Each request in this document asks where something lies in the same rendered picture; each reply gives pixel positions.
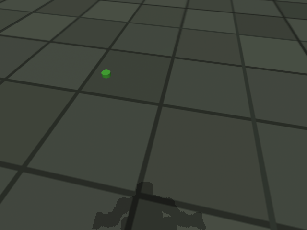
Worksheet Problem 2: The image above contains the tin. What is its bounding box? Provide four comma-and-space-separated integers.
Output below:
101, 69, 111, 78

